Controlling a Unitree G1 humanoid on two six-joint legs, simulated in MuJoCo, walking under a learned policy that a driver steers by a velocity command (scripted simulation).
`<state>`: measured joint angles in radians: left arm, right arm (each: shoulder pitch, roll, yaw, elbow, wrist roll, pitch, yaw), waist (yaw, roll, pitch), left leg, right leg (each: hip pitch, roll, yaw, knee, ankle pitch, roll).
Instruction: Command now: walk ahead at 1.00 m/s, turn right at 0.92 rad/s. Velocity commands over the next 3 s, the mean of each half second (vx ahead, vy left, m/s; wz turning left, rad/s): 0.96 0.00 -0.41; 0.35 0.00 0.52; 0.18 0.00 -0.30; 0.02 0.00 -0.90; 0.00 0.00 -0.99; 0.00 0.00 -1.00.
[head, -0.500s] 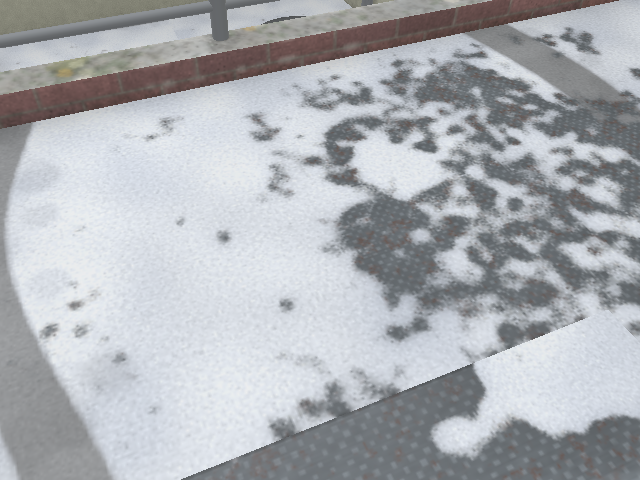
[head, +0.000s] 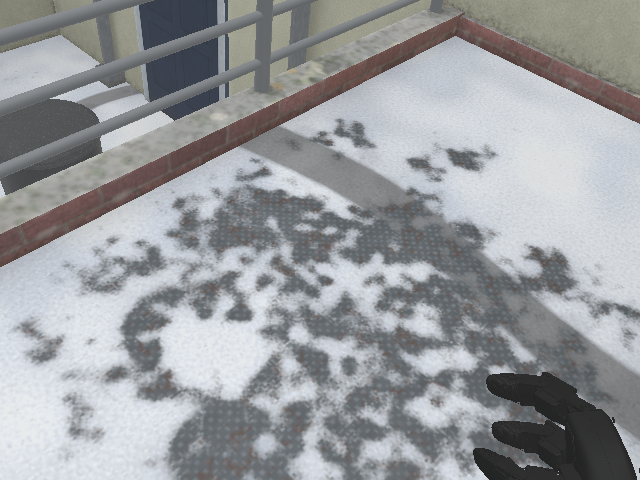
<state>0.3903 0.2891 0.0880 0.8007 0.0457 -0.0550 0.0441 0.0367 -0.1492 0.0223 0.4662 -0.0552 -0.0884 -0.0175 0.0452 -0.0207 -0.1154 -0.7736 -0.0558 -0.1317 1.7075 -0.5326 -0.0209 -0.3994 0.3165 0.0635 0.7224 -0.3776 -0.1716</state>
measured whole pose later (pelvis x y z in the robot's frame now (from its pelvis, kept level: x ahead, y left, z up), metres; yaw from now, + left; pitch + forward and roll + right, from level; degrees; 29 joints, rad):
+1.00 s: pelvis +0.69 +0.07 +0.03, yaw +6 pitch +2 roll -3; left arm 0.15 0.30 0.06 0.75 0.00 -0.04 0.02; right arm 0.18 -0.30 -0.06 0.64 0.03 0.03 0.02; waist 0.01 0.02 0.00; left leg -0.60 0.13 0.04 0.85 -0.20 0.00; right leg -0.16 -0.05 -0.25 0.44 -0.30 0.02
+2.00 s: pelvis +0.95 +0.14 +0.03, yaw -34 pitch +3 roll +1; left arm 0.13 0.33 0.11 0.54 -0.02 0.07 0.04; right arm 0.07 -0.28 -0.08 0.72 -0.02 -0.02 -0.02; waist 0.02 -0.02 0.03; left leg -0.40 -0.06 -0.12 0.55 -0.19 -0.02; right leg -0.45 0.20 0.32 0.65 -0.28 -0.02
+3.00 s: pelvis +0.95 +0.10 +0.03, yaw -93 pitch +2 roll +2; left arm 0.14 0.36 0.11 0.60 -0.03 0.06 0.01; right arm 0.14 -0.26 -0.09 0.61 -0.03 0.00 -0.06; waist -0.01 -0.04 0.04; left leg -0.30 -0.01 0.05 0.50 -0.23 0.01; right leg -0.60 0.01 0.07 1.22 -0.42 0.08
